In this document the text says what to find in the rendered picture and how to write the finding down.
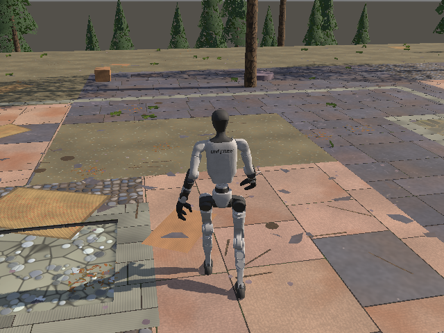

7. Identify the left robot forearm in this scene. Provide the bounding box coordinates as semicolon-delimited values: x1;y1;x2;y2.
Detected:
178;169;194;203

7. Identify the robot torso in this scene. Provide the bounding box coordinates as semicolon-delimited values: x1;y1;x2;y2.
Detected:
205;137;237;208

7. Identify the robot left hand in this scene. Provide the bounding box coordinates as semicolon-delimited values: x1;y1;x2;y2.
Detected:
176;201;192;221

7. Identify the robot right upper arm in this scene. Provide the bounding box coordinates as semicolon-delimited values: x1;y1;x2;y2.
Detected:
235;139;255;175

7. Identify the right robot forearm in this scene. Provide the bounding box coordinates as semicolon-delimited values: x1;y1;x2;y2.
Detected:
247;165;256;183

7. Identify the robot left upper arm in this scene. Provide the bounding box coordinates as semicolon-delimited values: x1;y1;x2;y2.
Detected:
188;140;207;180

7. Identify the robot right hand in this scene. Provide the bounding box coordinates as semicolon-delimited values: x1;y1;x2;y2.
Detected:
240;178;256;190

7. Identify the robot right thigh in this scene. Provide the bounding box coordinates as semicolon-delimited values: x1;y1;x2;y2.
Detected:
232;195;246;250

